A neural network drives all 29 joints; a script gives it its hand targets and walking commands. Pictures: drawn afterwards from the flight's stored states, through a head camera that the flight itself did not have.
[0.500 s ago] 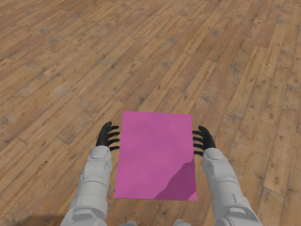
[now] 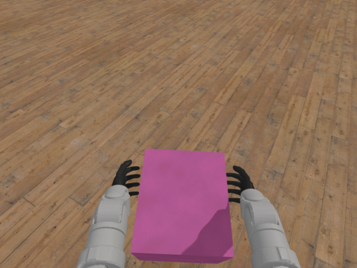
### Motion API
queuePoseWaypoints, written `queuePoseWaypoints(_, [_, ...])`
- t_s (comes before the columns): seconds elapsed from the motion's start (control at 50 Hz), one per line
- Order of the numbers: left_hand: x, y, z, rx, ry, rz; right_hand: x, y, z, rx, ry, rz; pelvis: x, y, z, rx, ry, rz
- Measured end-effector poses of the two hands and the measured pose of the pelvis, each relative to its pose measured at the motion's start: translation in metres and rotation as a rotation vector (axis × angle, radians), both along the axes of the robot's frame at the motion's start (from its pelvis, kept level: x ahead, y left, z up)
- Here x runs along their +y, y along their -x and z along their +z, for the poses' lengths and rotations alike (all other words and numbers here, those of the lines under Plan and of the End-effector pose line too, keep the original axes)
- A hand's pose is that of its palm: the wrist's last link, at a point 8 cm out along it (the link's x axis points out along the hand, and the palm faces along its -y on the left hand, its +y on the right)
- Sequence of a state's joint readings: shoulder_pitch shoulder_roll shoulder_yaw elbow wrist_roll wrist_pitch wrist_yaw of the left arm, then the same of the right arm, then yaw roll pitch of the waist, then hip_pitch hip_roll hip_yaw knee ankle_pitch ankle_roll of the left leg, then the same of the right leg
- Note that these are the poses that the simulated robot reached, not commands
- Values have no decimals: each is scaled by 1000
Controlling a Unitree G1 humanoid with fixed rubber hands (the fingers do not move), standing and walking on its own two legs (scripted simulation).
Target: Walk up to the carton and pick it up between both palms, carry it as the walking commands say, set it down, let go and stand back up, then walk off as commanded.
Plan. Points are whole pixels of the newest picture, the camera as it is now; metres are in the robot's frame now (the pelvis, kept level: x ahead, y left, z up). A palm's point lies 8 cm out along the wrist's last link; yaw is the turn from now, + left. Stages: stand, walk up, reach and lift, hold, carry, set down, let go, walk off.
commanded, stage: reach and lift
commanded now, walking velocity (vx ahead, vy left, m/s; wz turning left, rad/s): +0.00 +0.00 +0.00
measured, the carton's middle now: (181, 206) +0.30 +0.01 -0.08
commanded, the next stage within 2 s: hold in 1.20 s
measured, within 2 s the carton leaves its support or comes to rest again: neither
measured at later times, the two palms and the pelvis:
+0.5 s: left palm (115, 185) +0.28 +0.15 +0.06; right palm (254, 192) +0.28 -0.15 +0.05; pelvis -0.02 +0.00 +0.00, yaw +0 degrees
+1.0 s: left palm (115, 183) +0.28 +0.15 +0.06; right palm (252, 191) +0.28 -0.15 +0.04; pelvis +0.00 +0.00 +0.01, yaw +1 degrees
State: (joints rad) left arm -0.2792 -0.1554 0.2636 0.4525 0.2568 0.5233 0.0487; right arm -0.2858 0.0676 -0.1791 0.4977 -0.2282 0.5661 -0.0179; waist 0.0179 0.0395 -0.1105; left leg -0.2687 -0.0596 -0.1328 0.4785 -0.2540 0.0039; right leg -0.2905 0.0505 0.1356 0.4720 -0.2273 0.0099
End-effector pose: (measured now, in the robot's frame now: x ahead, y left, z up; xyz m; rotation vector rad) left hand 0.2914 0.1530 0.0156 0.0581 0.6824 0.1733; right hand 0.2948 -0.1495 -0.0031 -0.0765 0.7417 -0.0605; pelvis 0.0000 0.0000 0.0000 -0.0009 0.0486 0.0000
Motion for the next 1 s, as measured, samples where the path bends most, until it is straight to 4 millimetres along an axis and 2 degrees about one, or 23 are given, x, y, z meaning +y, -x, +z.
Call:
queuePoseWaypoints(0.28, [-1, 11, 35, -27, -7, -3, 0, 9, 35, -28, 19, 3, -1, 10, 4, -100, 2, 12])
queuePoseWaypoints(0.44, [-3, 15, 45, -31, -16, -20, -2, 16, 48, -33, 31, -7, -2, 14, 4, -133, 3, 7])
queuePoseWaypoints(0.64, [-1, 10, 44, -10, -22, -35, -1, 17, 49, -14, 29, -5, -4, 16, 3, -148, 0, 7])
queuePoseWaypoints(1.0, [-1, 8, 43, -19, -29, -19, 1, 15, 45, -27, 10, -29, -4, -2, 8, -132, 1, 11])
